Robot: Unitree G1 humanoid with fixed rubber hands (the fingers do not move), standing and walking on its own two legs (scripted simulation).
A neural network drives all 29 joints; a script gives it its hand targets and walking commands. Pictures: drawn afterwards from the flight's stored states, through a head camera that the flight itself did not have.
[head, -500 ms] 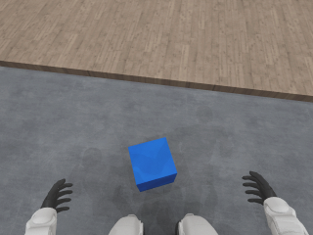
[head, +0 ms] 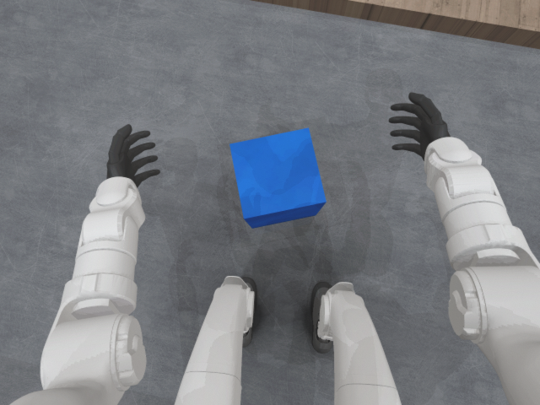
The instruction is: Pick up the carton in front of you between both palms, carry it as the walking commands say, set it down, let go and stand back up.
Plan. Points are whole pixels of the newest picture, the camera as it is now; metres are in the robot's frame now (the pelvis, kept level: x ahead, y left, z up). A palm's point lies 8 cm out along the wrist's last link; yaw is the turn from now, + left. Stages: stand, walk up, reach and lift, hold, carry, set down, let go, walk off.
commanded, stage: reach and lift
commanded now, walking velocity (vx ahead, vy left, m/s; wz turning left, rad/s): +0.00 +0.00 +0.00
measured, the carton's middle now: (277, 183) +0.50 +0.04 -0.55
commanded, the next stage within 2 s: none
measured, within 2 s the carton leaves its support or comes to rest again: leaves its support in 2.00 s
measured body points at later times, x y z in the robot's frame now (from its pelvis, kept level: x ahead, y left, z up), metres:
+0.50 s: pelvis +0.02 -0.01 -0.05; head +0.34 -0.01 +0.26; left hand +0.48 +0.23 -0.18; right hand +0.58 -0.14 -0.18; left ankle +0.08 +0.13 -0.64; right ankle +0.08 -0.11 -0.64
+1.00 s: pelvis -0.04 +0.00 -0.26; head +0.33 -0.01 +0.00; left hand +0.47 +0.23 -0.42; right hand +0.56 -0.14 -0.42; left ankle +0.08 +0.13 -0.64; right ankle +0.08 -0.12 -0.64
